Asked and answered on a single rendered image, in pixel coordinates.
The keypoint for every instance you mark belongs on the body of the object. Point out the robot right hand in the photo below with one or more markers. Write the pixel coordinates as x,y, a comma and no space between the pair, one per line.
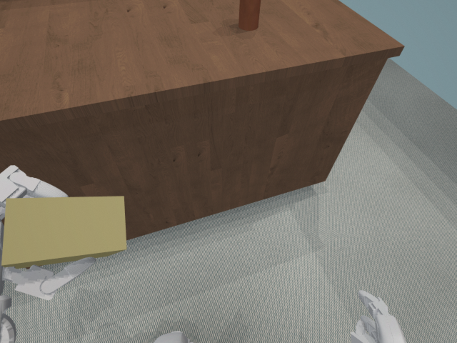
385,328

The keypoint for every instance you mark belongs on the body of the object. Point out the left robot forearm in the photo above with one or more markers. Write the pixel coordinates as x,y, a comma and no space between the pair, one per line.
7,326

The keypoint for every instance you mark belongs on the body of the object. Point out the table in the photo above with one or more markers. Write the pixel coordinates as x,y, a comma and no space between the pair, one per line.
173,106

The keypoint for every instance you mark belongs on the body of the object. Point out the robot left hand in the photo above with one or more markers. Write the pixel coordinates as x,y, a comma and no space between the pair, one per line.
36,281

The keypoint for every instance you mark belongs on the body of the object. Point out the sponge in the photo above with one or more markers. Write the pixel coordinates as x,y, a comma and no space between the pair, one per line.
51,230

